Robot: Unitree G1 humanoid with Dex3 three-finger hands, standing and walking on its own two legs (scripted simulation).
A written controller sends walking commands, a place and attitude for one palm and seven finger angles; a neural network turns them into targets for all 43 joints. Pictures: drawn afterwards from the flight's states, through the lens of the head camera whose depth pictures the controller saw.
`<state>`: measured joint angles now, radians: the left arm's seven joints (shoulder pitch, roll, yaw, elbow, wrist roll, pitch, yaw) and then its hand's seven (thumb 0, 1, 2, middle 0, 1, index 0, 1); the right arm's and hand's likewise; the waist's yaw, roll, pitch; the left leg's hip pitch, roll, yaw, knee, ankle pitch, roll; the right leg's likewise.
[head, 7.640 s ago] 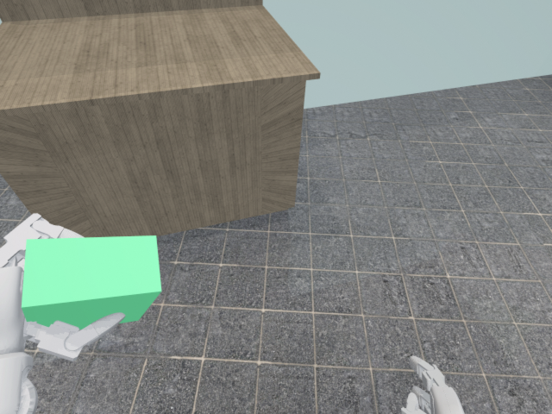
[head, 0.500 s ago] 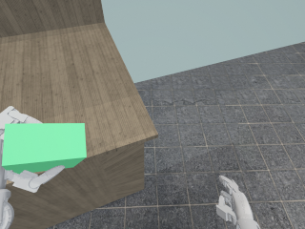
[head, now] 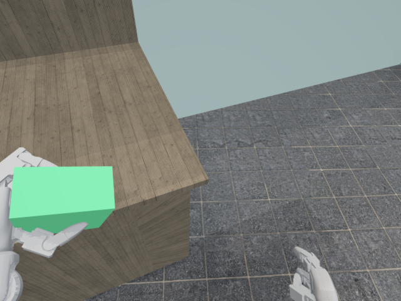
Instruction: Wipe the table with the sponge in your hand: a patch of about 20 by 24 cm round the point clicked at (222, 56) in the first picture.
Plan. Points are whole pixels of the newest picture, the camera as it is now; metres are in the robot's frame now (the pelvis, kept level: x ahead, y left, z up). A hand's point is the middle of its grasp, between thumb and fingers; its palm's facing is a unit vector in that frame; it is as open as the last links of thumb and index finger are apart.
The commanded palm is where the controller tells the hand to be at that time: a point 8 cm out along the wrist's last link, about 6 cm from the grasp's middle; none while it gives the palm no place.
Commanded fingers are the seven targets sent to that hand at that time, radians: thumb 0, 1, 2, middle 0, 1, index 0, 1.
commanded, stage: shuffle to correct the standing spot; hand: left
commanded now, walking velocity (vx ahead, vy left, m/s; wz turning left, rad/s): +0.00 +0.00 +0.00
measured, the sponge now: (78, 202) +0.23 +0.21 +0.14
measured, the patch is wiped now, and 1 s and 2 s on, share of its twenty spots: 0.00 0.00 0.00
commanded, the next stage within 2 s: come to a stop and stand still in 0.94 s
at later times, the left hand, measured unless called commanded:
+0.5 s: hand (46, 187) +0.24 +0.26 +0.15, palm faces +0.41 -0.83 -0.38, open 10.4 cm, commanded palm +0.18 +0.30 +0.17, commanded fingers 0.00 0.10 1.30 -1.20 -1.60 -1.20 -1.60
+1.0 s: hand (45, 165) +0.27 +0.27 +0.16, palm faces +0.39 -0.81 -0.44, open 10.4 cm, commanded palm +0.22 +0.32 +0.17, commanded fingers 0.00 0.10 1.30 -1.20 -1.60 -1.20 -1.60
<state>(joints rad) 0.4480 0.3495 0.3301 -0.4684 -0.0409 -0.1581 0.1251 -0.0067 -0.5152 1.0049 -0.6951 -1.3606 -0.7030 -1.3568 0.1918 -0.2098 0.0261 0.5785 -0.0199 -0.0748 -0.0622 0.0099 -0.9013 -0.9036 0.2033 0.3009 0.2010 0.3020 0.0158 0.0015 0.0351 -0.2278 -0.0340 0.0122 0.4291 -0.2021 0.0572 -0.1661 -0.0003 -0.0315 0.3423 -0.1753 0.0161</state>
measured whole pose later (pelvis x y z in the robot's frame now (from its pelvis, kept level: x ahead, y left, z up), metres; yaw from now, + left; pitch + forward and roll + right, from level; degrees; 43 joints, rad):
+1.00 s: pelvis +0.07 +0.03 -0.02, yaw +2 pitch +0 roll -1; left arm 0.50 0.38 0.36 -0.50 -0.06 -0.22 0.11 -0.01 -0.52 1.01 -0.70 -1.36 -0.70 -1.36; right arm 0.20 -0.23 -0.01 0.60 0.00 -0.01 -0.01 0.01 -0.90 -0.90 0.20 0.30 0.20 0.30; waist 0.00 0.04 0.03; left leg -0.49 -0.04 -0.01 1.15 -0.43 0.01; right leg -0.25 -0.01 -0.14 0.58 -0.33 -0.04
